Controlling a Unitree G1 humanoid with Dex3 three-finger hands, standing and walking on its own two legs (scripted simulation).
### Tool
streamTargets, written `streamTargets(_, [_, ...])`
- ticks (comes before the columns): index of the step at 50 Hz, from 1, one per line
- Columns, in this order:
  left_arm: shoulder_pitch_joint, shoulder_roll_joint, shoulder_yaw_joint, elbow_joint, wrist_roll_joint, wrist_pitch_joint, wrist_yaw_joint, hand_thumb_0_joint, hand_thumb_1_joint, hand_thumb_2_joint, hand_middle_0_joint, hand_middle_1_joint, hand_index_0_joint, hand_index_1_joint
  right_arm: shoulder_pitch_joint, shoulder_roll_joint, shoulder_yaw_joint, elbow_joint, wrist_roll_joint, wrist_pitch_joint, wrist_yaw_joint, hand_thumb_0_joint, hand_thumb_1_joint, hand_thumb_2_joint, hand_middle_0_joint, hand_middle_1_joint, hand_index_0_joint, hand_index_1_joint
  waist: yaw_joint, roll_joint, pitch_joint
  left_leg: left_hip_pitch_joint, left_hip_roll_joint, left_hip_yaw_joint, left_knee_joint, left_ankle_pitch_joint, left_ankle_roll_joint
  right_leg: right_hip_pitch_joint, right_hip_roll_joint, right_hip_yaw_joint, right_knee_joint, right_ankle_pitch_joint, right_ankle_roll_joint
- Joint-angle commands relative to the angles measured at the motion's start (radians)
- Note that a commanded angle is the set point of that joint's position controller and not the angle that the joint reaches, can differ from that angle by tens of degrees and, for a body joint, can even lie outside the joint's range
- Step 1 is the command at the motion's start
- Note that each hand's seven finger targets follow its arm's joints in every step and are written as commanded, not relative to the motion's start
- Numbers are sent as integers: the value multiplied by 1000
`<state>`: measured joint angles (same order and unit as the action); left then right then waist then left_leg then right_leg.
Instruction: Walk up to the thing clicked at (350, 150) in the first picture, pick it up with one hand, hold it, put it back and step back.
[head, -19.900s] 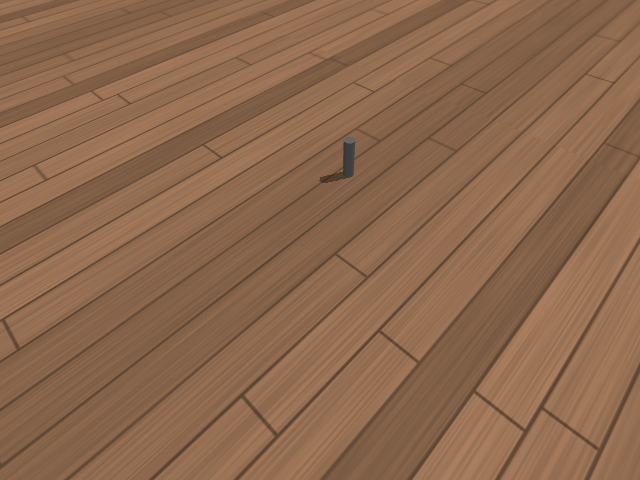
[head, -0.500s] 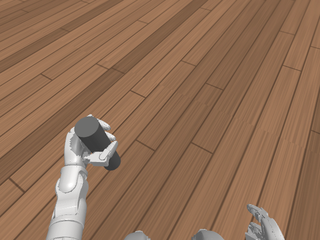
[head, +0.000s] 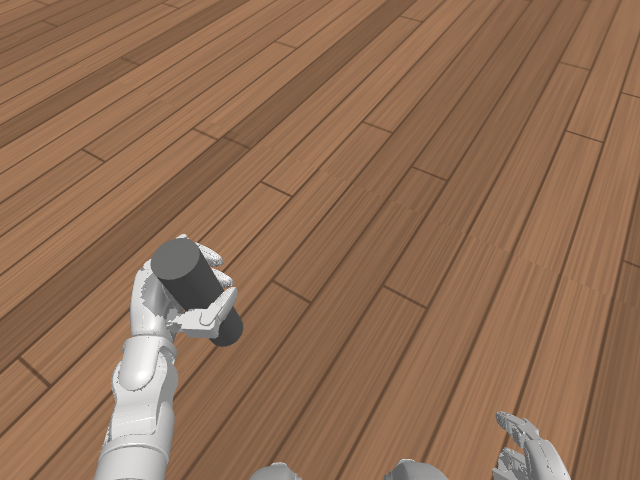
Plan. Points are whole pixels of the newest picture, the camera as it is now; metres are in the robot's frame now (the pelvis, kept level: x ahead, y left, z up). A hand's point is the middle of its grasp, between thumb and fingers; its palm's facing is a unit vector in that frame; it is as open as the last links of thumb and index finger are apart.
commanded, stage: hold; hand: left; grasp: from the side
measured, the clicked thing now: (204, 299) +0.32 +0.17 +0.03
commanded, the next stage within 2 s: crouch in 0.36 s
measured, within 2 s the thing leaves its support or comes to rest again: neither
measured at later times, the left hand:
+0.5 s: hand (202, 290) +0.32 +0.17 +0.06, palm faces +0.05 -1.00 +0.01, open 7.4 cm
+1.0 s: hand (228, 328) +0.35 +0.18 -0.12, palm faces +0.05 -1.00 +0.02, open 7.3 cm
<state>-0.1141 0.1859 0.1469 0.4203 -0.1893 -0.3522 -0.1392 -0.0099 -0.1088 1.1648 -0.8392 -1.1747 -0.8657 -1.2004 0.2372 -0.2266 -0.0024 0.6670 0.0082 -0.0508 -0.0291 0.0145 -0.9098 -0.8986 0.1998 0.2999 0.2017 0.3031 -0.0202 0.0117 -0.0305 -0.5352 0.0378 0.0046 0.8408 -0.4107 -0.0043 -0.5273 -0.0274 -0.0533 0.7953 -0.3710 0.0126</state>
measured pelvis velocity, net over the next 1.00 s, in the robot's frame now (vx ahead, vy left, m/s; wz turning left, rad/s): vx -0.03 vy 0.00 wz -0.01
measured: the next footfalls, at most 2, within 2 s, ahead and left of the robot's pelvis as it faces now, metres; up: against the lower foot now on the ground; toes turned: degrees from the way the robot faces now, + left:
none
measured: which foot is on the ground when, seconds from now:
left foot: down 0.00-1.00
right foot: down 0.00-1.00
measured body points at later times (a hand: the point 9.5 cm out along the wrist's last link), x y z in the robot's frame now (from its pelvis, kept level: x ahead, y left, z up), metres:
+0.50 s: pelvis +0.00 +0.00 +0.00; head +0.04 +0.01 +0.45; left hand +0.31 +0.22 +0.06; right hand +0.13 -0.24 -0.10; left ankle +0.01 +0.12 -0.70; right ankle +0.02 -0.13 -0.70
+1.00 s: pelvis -0.03 +0.00 -0.11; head +0.10 +0.03 +0.32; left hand +0.34 +0.23 -0.12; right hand +0.10 -0.27 -0.22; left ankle +0.01 +0.12 -0.70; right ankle +0.02 -0.13 -0.70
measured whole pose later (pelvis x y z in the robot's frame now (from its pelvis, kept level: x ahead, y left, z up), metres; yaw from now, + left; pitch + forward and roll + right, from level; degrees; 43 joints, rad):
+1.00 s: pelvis -0.03 +0.00 -0.11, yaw +0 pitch +24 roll -2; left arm -0.37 0.24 0.26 0.82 -0.17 -0.68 -0.19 -0.01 -0.11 1.17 -0.85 -1.16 -0.88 -1.19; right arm 0.20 -0.27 -0.01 0.66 -0.04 -0.10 0.03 0.01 -0.89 -0.90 0.20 0.30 0.20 0.30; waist -0.07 -0.02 -0.16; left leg -1.26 0.04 -0.03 1.43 -0.60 -0.01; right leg -1.25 -0.04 -0.06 1.38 -0.56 0.01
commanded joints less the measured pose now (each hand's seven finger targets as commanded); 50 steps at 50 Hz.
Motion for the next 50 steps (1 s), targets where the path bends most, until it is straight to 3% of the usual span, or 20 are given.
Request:
streamTargets(1, [-308,172,100,-263,-22,-92,28,0,341,1243,-1303,-1425,-1319,-1419,-42,-126,-49,-130,6,-41,-8,0,-907,-902,200,300,200,300,12,-6,-268,95,-30,-6,-126,189,12,144,25,13,-112,208,-20])
streamTargets(6, [-222,113,41,-196,-3,-75,36,0,374,1247,-1286,-1411,-1303,-1405,-47,-132,-53,-136,6,-37,-10,0,-898,-901,200,300,200,300,-1,-4,-240,106,-25,-10,-137,224,6,133,34,2,-101,234,-26])
streamTargets(9, [-265,140,52,-214,-5,-72,19,0,354,1243,-1298,-1418,-1314,-1412,-36,-131,-55,-133,5,-34,-7,0,-902,-902,200,300,200,300,-3,13,-260,103,-24,-13,-132,224,8,136,32,6,-101,235,-27])
streamTargets(13, [-305,107,22,-245,-21,-73,10,0,354,1237,-1284,-1412,-1303,-1404,-26,-130,-53,-131,5,-40,-6,0,-899,-900,200,300,200,300,-17,18,-282,125,-23,-12,-123,243,7,132,32,7,-95,255,-25])
streamTargets(16, [-311,150,67,-253,-21,-81,17,0,359,1229,-1281,-1403,-1300,-1395,-42,-131,-53,-137,7,-44,-4,0,-900,-901,200,300,200,300,5,14,-268,104,-23,-15,-133,200,7,124,33,2,-100,206,-27])
streamTargets(20, [-280,127,34,-271,-16,-86,16,0,353,1228,-1285,-1410,-1305,-1400,-35,-136,-55,-138,6,-46,-1,0,-902,-900,200,300,200,300,2,43,-288,139,-19,-23,-138,239,-1,130,37,-5,-83,229,-32])
streamTargets(21, [-239,141,61,-240,-15,-79,19,0,354,1232,-1290,-1414,-1309,-1405,-33,-135,-56,-137,8,-42,-3,0,-904,-901,200,300,200,300,12,34,-293,135,-22,-21,-134,253,0,140,37,-5,-88,241,-31])
streamTargets(23, [-223,129,44,-233,-15,-71,17,0,371,1276,-1333,-1444,-1342,-1446,-41,-133,-51,-141,11,-39,-5,0,-907,-908,200,300,200,300,2,0,-246,114,-24,-15,-138,226,6,136,36,0,-104,229,-27])
streamTargets(24, [-242,113,29,-230,-14,-70,15,0,336,1212,-1305,-1386,-1322,-1375,-40,-128,-51,-134,8,-40,-4,0,-868,-896,199,300,200,300,-10,-3,-244,106,-24,-13,-132,211,8,124,34,4,-106,221,-25])
streamTargets(28, [-239,118,65,-163,-13,-69,25,0,366,1212,-1316,-1375,-1330,-1368,-49,-125,-50,-135,5,-39,-3,0,-866,-897,199,300,199,300,-9,-43,-184,34,-26,-3,-116,143,18,77,26,12,-112,170,-20])
streamTargets(34, [-326,107,69,-80,6,-147,41,0,363,1220,-1291,-1376,-1308,-1367,-33,-134,-64,-107,-8,-51,16,0,-865,-897,199,300,199,300,-27,-4,-208,-33,-22,-20,-45,117,12,-42,29,6,-6,136,-29])
streamTargets(37, [-363,104,68,-3,11,-207,27,0,346,1213,-1285,-1368,-1300,-1361,-28,-133,-67,-96,-17,-63,23,0,-868,-898,199,300,199,300,-44,-17,-257,-104,-26,-24,44,105,14,-127,28,13,74,132,-29])
streamTargets(38, [-383,138,102,16,9,-233,20,0,336,1221,-1275,-1368,-1287,-1364,-20,-133,-66,-91,-19,-65,26,0,-870,-899,199,300,199,300,-41,-11,-277,-150,-30,-22,86,91,15,-152,24,19,105,122,-28])
streamTargets(41, [-403,143,115,137,7,-299,-8,0,341,1232,-1301,-1392,-1314,-1388,-11,-152,-72,-93,-30,-74,37,0,-877,-900,199,300,199,300,-54,-26,-377,-278,-36,-26,220,77,21,-269,25,24,225,108,-29])
streamTargets(43, [-432,140,111,185,1,-351,-29,0,353,1237,-1317,-1403,-1329,-1399,-15,-156,-67,-93,-36,-79,45,0,-886,-901,199,300,199,300,-52,-2,-422,-384,-41,-31,316,67,19,-365,22,30,321,90,-32])
streamTargets(44, [-430,186,154,199,1,-373,-32,0,347,1244,-1326,-1410,-1337,-1407,-15,-164,-69,-95,-39,-80,48,0,-886,-901,199,300,200,300,-31,9,-468,-435,-44,-31,358,57,20,-382,17,43,355,73,-31])
streamTargets(45, [-451,167,131,218,1,-392,-41,0,345,1246,-1332,-1412,-1341,-1411,-10,-167,-66,-99,-40,-78,53,0,-889,-902,198,300,199,300,-44,22,-496,-455,-42,-41,389,53,18,-448,20,36,397,58,-36])
streamTargets(46, [-487,185,139,187,0,-416,-51,0,365,1245,-1323,-1400,-1331,-1400,-12,-166,-59,-104,-43,-78,57,0,-885,-902,198,300,199,300,-30,66,-538,-462,-41,-46,416,72,13,-491,18,35,435,59,-40])
streamTargets(49, [-566,215,143,218,4,-446,-73,0,328,1247,-1334,-1403,-1338,-1407,-8,-192,-59,-104,-46,-70,64,0,-889,-904,198,300,199,300,-40,110,-616,-493,-35,-67,489,86,4,-630,25,14,545,43,-50])
streamTargets(50, [-557,245,178,255,9,-446,-73,0,325,1247,-1335,-1399,-1336,-1405,2,-203,-63,-98,-48,-65,63,0,-892,-905,198,300,199,300,-31,93,-632,-521,-33,-70,515,93,6,-654,27,12,574,40,-52])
